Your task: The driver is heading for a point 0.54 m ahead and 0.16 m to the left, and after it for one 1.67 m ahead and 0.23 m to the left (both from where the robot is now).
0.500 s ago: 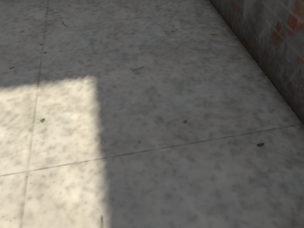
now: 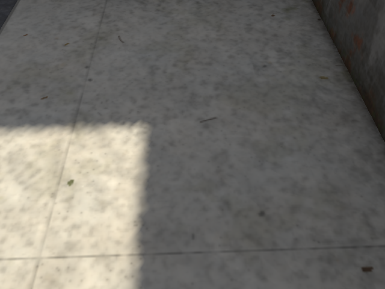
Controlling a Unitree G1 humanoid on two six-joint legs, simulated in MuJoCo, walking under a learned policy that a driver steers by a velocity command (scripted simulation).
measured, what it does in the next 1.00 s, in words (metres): walks ahead, turning left: left foot, then right foot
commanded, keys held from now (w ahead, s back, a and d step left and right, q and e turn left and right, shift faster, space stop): w+q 0.58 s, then e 0.42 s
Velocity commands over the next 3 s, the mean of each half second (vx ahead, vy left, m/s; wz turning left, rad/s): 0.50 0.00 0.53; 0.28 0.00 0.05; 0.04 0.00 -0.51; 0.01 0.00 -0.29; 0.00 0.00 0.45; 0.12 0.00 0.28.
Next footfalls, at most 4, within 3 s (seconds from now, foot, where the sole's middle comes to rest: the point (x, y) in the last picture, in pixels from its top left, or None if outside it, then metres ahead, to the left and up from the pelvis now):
0.30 left None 0.32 0.17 -0.78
0.78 right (187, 260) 0.62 0.09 -0.78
1.18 left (127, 283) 0.53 0.29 -0.78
1.60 right None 0.51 0.02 -0.78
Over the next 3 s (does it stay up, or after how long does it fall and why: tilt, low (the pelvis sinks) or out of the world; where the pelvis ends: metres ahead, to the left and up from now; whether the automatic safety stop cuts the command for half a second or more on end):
stays up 0.49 0.18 0.01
